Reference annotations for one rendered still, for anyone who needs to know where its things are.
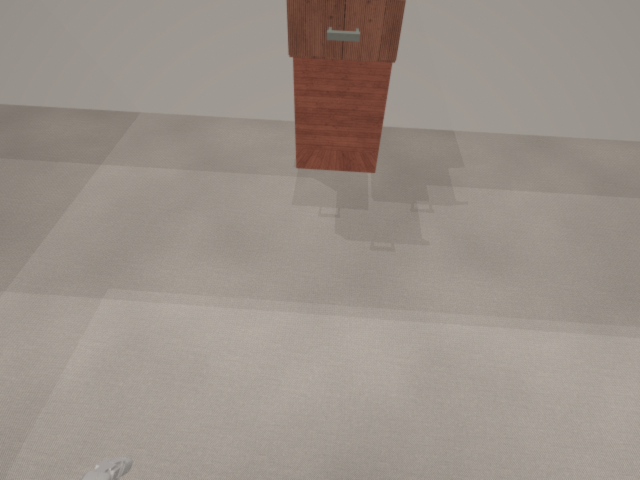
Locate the cabinet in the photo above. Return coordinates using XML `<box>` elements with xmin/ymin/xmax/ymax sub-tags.
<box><xmin>293</xmin><ymin>57</ymin><xmax>392</xmax><ymax>173</ymax></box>

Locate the left robot hand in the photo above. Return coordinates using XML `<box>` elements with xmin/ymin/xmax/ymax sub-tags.
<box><xmin>80</xmin><ymin>457</ymin><xmax>133</xmax><ymax>480</ymax></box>

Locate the handle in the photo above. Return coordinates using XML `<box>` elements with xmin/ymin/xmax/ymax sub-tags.
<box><xmin>327</xmin><ymin>27</ymin><xmax>360</xmax><ymax>42</ymax></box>

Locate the drawer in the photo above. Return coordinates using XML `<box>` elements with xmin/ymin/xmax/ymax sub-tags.
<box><xmin>287</xmin><ymin>0</ymin><xmax>406</xmax><ymax>63</ymax></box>

